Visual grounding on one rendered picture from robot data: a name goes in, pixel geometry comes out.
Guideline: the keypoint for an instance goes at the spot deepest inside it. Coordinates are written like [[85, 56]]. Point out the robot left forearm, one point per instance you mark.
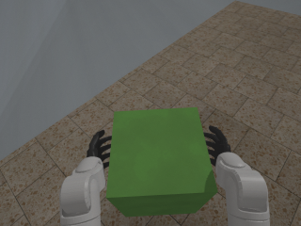
[[79, 195]]

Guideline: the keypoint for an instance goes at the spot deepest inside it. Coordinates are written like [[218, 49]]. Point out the left robot hand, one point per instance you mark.
[[96, 150]]

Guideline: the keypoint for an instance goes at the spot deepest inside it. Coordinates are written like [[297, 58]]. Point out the right robot hand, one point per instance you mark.
[[220, 146]]

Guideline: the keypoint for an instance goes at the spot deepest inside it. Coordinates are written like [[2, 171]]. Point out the robot right forearm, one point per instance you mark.
[[247, 201]]

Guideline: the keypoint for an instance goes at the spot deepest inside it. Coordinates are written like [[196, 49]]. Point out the carton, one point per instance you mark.
[[159, 163]]

